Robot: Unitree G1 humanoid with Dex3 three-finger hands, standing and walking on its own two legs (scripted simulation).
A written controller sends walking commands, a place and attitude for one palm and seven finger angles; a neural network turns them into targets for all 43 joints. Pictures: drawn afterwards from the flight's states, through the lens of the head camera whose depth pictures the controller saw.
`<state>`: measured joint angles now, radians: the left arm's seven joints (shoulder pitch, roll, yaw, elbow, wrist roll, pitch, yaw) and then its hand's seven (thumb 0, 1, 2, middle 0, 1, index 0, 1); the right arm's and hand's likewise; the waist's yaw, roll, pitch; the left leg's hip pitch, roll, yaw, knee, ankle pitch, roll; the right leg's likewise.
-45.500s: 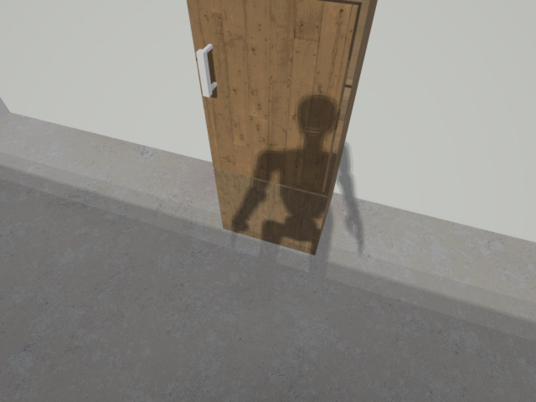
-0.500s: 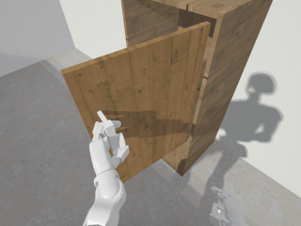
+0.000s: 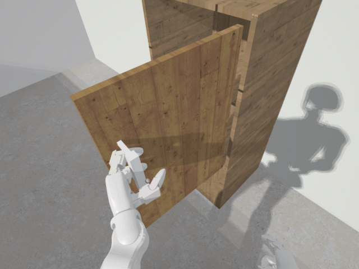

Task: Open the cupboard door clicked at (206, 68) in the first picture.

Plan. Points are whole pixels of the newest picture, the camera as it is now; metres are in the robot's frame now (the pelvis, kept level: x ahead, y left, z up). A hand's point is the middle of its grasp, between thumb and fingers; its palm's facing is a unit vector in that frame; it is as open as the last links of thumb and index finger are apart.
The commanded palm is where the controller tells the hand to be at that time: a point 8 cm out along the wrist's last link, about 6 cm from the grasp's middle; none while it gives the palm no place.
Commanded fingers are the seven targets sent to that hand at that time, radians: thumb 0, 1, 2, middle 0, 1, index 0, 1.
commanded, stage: open thumb and fingers to let go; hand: left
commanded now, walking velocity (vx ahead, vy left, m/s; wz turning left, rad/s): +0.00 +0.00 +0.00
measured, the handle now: (132, 167) +0.32 +0.12 +0.08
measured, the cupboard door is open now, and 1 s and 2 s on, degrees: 86 86 86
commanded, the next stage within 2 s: slide the hand sideways off the handle in 0.48 s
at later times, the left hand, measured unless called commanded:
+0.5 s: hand (144, 179) +0.28 +0.09 +0.08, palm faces +0.30 -0.95 +0.00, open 15.2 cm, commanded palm +0.24 +0.14 +0.08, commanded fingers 0.00 -0.50 0.30 -0.15 -0.30 -0.15 -0.30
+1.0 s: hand (136, 202) +0.23 +0.10 +0.08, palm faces -0.05 -1.00 +0.03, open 16.3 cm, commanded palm +0.21 +0.16 +0.08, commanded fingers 0.00 -0.50 0.30 -0.15 -0.30 -0.15 -0.30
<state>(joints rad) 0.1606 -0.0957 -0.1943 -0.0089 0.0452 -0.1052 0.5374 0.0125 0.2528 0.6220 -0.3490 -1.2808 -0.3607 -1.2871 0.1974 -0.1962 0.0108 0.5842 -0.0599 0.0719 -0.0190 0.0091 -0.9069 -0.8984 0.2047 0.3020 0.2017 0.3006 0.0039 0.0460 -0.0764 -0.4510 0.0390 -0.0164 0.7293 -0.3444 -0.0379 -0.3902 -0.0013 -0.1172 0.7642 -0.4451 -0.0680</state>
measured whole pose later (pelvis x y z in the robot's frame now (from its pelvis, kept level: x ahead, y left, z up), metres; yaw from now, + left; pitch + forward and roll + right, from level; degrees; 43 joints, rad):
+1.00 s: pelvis -0.02 +0.04 -0.01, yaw -2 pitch +3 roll +0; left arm 0.25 0.03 -0.22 -0.11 -0.03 -0.16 0.13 -0.01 -0.50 0.30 -0.15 -0.31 -0.15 -0.32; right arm 0.24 -0.19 0.05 0.49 -0.01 -0.01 0.00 0.01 -0.91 -0.90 0.21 0.30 0.20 0.30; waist 0.01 0.03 -0.06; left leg -0.49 0.02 0.03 0.80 -0.36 0.00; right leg -0.43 -0.03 -0.06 0.81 -0.43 -0.02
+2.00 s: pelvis +0.00 +0.03 -0.02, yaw -1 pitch +7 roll -1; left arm 0.57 0.17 -0.01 -0.35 -0.20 -0.25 -0.16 -0.01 -0.50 0.30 -0.15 -0.30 -0.15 -0.30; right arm 0.26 -0.22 0.02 0.45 0.03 -0.13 -0.05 0.01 -0.91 -0.90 0.21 0.30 0.20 0.30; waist 0.03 0.05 -0.09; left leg -0.60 0.03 -0.01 0.92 -0.43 -0.01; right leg -0.52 -0.02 -0.10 0.90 -0.50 -0.03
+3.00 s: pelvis +0.02 +0.05 +0.03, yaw -2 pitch -4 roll +0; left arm 0.49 0.33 0.28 -0.41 -0.05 -0.07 0.13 0.01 0.46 0.71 -0.19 -0.30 -0.19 -0.30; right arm 0.19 -0.21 0.05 0.63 -0.01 -0.11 -0.09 0.01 -0.90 -0.90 0.21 0.30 0.20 0.30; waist 0.07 0.04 0.02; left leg -0.13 0.01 0.04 0.45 -0.25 0.01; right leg -0.06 -0.02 -0.06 0.42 -0.29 0.00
